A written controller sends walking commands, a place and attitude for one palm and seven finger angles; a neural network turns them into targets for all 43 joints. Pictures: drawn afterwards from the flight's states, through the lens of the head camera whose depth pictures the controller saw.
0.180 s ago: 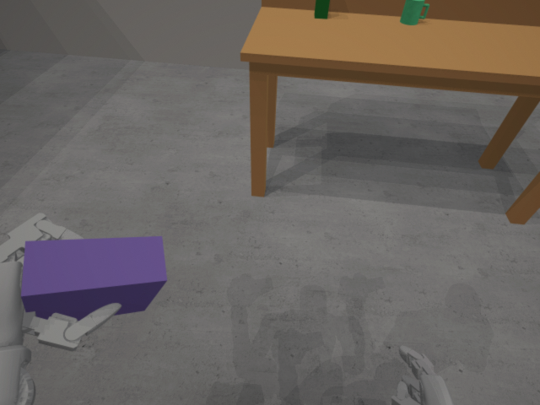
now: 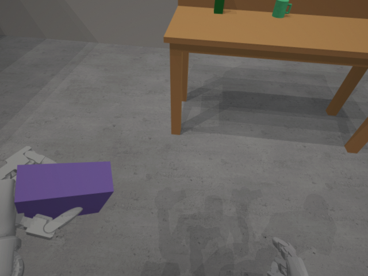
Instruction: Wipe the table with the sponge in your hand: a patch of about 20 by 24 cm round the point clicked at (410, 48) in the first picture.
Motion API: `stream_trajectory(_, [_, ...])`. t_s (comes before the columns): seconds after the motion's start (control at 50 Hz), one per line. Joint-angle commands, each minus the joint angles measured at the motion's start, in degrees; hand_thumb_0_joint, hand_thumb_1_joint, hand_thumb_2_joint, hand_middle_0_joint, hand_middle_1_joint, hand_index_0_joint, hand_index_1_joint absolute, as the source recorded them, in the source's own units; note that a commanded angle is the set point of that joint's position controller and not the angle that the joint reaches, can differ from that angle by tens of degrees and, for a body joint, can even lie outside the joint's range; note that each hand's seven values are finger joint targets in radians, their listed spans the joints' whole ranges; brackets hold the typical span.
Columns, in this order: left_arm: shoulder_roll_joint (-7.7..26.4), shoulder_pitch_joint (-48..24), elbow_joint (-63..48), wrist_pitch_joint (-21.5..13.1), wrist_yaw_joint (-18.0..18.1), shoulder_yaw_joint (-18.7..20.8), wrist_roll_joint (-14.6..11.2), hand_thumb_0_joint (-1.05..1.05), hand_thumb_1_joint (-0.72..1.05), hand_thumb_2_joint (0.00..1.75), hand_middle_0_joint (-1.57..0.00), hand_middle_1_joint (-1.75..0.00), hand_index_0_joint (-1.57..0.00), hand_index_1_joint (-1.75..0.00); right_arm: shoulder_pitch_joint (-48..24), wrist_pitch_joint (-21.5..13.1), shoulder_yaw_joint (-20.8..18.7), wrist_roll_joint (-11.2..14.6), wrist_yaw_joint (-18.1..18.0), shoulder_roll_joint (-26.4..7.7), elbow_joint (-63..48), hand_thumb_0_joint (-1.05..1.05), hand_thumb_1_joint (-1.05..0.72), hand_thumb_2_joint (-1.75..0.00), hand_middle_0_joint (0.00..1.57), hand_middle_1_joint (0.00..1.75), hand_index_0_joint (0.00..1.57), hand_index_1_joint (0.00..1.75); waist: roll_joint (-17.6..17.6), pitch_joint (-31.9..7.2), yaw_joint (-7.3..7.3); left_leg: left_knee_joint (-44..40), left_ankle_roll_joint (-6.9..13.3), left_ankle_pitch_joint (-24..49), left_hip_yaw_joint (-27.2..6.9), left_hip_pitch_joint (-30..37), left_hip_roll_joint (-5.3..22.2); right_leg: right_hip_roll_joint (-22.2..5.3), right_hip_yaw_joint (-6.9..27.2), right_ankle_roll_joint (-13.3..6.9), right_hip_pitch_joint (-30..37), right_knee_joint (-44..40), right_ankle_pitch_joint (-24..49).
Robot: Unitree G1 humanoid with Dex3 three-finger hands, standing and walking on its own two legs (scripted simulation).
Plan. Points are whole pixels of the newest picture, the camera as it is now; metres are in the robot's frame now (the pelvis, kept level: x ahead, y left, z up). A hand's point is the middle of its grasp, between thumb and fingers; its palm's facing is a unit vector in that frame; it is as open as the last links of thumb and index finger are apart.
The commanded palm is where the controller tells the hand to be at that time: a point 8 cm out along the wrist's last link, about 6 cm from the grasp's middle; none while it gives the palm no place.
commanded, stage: stand and wait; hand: left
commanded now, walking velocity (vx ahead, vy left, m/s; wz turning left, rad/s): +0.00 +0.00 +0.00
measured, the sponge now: (79, 191) +0.22 +0.20 +0.13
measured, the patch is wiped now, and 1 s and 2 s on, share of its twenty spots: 0.00 0.00 0.00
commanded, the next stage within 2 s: look at it before walking up in 0.08 s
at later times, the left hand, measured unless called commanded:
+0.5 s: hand (54, 189) +0.22 +0.23 +0.15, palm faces +0.41 -0.83 -0.39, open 9.6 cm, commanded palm +0.17 +0.27 +0.18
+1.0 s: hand (130, 128) +0.36 +0.14 +0.16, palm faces +0.17 -0.90 -0.41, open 9.6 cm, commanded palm +0.32 +0.18 +0.18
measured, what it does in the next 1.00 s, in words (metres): steps on the spot, turning right: left foot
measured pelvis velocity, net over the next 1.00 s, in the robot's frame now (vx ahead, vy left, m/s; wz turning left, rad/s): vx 0.08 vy -0.03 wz -0.32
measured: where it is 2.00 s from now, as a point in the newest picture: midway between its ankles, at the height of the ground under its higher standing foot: (229, 270)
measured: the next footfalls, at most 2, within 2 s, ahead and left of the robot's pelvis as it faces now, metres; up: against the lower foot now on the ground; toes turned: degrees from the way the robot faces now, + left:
left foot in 0.94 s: +0.17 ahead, +0.09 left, +0.00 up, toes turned -8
right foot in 1.28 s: +0.18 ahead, -0.25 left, +0.00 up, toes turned -37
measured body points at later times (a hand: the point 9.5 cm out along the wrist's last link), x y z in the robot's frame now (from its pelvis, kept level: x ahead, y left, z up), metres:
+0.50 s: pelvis +0.00 -0.01 -0.01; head -0.01 -0.01 +0.44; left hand +0.19 +0.28 +0.17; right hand +0.16 -0.24 -0.09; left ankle +0.04 +0.12 -0.74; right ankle +0.04 -0.13 -0.73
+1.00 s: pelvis +0.08 -0.03 -0.01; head +0.09 -0.03 +0.44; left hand +0.34 +0.19 +0.18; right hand +0.16 -0.32 -0.09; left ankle +0.13 +0.09 -0.74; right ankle +0.04 -0.12 -0.72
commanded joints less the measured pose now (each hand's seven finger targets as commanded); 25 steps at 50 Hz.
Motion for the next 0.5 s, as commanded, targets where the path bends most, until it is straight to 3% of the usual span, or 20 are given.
stream_trajectory(0.0, [9.64,-5.52,-13.26,-3.88,1.49,6.36,-0.61,0.00,0.10,1.30,-1.20,-1.60,-1.20,-1.60,-6.23,-2.88,-2.81,0.10,-0.78,-6.76,-8.87,0.00,-0.90,-0.90,0.20,0.30,0.20,0.30,2.67,-4.42,-0.08,-7.18,0.86,-3.24,-2.18,-2.82,2.39,-2.34,2.92,-0.53,4.78,-4.50,-1.70])
stream_trajectory(0.1, [10.04,-5.55,-13.80,-4.06,1.59,6.71,-0.54,0.00,0.10,1.30,-1.20,-1.60,-1.20,-1.60,-6.32,-3.07,-2.70,0.06,-0.79,-6.77,-9.01,0.00,-0.90,-0.90,0.20,0.30,0.20,0.30,4.40,-4.37,0.04,-8.64,0.95,-4.60,-2.90,-3.67,2.93,-1.83,2.00,-0.28,5.38,-3.61,-2.60])
stream_trajectory(0.3, [9.67,-5.97,-12.91,-4.08,1.61,6.44,-0.50,0.00,0.10,1.30,-1.20,-1.60,-1.20,-1.60,-6.23,-3.33,-2.71,0.17,-0.78,-6.77,-8.80,0.00,-0.90,-0.90,0.20,0.30,0.20,0.30,2.97,-3.58,0.00,-8.91,0.90,-6.87,-2.97,-4.37,2.90,-1.75,2.05,-0.23,4.64,-4.02,-4.32])
stream_trajectory(0.34, [9.13,-6.03,-12.45,-4.11,1.52,5.88,-0.40,0.00,0.10,1.30,-1.20,-1.60,-1.20,-1.60,-6.17,-3.19,-2.62,0.06,-0.66,-6.54,-8.81,0.00,-0.90,-0.90,0.20,0.30,0.20,0.30,2.31,-3.58,-0.05,-7.93,1.23,-11.36,-2.38,-3.10,3.92,-2.19,4.10,-1.00,1.93,-3.64,-7.68])
stream_trajectory(0.38, [9.01,-7.68,-13.41,-4.08,1.66,5.83,-0.44,0.00,0.10,1.30,-1.20,-1.60,-1.20,-1.60,-6.03,-2.88,-3.10,-0.13,-0.78,-7.04,-8.99,0.00,-0.90,-0.90,0.20,0.30,0.20,0.30,2.33,-3.48,-0.35,-7.36,2.04,-19.33,-2.89,-2.83,5.15,-2.05,5.57,-1.93,-1.57,-1.93,-14.60])
stream_trajectory(0.42, [8.43,-9.10,-14.04,-3.71,1.81,5.30,-0.30,0.00,0.10,1.30,-1.20,-1.60,-1.20,-1.60,-6.27,-2.72,-3.13,-0.23,-1.02,-7.33,-9.47,0.00,-0.90,-0.90,0.20,0.30,0.20,0.30,5.00,-1.81,-0.45,-8.71,3.39,-25.91,-5.57,-2.18,7.70,-0.80,5.37,-2.22,-6.81,1.93,-18.88])
stream_trajectory(0.48, [8.29,-9.37,-13.92,-3.74,1.89,5.72,-0.29,0.00,0.10,1.30,-1.20,-1.60,-1.20,-1.60,-5.63,-2.95,-3.20,-0.22,-1.29,-7.24,-9.14,0.00,-0.90,-0.90,0.20,0.30,0.20,0.30,9.87,-2.56,-0.31,-10.82,6.75,-23.27,-12.23,1.92,14.93,1.66,-0.01,-1.18,-10.64,13.39,-13.39])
